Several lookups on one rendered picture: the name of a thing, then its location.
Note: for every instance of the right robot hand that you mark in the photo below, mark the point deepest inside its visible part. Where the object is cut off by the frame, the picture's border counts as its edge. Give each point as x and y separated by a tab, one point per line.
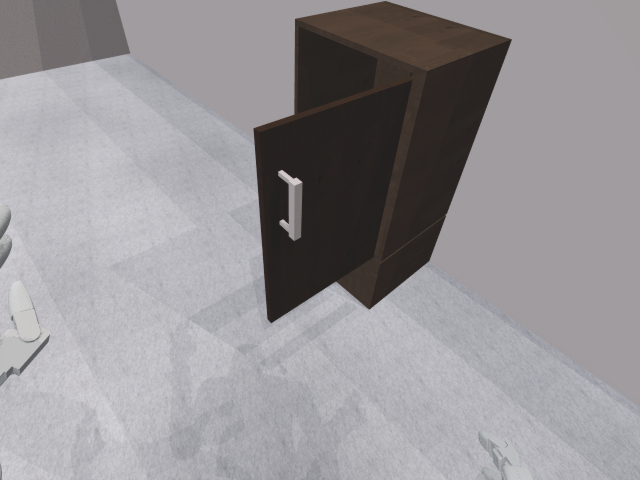
505	458

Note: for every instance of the handle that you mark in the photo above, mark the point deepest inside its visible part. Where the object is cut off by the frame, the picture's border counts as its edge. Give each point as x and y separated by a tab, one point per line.
295	206

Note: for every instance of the cupboard door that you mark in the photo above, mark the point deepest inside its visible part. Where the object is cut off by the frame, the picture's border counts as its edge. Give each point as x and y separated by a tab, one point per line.
344	153

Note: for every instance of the left robot hand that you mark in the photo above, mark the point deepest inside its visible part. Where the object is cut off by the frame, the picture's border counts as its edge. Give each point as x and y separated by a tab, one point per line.
18	347

